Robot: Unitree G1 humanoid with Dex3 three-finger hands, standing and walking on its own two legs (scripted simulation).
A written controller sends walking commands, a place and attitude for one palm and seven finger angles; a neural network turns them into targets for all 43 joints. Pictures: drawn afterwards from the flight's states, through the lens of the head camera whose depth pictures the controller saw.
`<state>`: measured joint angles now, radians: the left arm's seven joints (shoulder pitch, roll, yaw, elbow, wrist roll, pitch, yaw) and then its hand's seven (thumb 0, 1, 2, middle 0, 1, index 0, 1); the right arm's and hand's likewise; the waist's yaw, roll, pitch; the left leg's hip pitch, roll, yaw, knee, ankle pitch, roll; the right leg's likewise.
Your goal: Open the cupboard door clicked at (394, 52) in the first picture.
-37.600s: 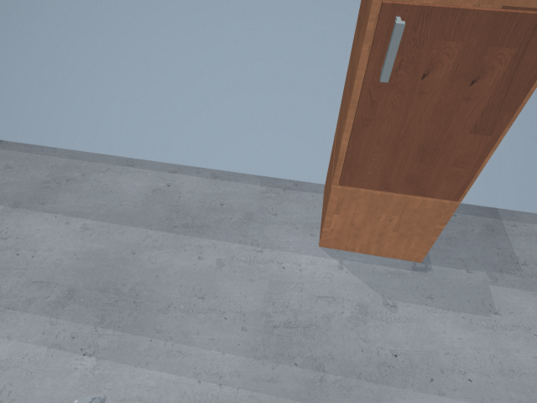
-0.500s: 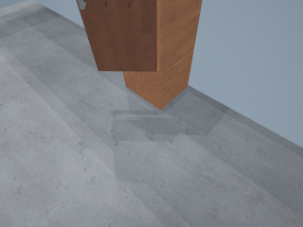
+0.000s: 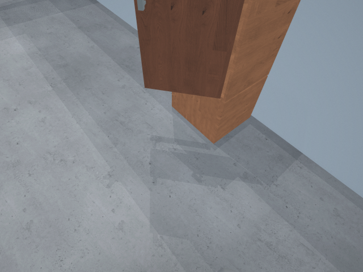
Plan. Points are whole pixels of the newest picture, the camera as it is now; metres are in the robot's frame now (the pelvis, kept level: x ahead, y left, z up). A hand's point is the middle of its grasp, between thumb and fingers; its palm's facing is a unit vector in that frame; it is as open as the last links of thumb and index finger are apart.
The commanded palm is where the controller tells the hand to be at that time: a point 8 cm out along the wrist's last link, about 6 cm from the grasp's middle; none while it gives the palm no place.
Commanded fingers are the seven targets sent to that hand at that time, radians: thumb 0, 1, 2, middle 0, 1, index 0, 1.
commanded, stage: take the last steps up to it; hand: left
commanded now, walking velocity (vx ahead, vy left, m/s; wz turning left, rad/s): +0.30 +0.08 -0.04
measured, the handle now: out of the picture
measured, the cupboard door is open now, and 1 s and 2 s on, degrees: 40 40 40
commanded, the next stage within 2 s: come to a stop and stand still in 0.76 s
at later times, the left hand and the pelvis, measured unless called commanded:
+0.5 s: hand (120, 219) +0.25 +0.18 -0.14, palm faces +0.06 -0.97 -0.24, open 7.1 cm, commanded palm none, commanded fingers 0.00 0.90 0.90 -0.20 -0.30 -0.20 -0.30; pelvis +0.19 -0.01 +0.02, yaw +0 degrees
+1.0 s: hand (112, 162) +0.43 +0.26 -0.16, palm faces +0.01 -0.98 -0.20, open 7.2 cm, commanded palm none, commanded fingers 0.00 0.90 0.90 -0.20 -0.30 -0.20 -0.30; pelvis +0.38 +0.08 +0.01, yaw -2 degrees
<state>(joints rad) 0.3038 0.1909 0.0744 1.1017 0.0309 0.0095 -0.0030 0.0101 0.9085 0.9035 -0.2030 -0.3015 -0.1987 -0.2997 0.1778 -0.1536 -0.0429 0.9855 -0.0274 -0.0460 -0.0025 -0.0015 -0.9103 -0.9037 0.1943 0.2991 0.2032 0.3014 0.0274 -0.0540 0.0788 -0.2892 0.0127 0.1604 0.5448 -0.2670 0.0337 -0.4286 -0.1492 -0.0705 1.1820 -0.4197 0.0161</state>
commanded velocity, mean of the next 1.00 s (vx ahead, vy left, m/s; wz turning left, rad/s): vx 0.16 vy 0.04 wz -0.01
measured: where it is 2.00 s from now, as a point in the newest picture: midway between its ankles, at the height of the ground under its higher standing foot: (172, 236)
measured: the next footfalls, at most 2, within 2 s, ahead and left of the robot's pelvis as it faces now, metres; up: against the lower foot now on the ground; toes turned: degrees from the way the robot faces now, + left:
right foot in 0.28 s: +0.22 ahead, -0.10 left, +0.00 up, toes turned -9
left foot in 0.72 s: +0.42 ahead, +0.18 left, +0.00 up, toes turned +2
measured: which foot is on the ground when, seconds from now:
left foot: down 0.00-0.28, up 0.30-0.70, down 0.72-1.00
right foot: up 0.00-0.26, down 0.28-0.72, up 0.74-1.00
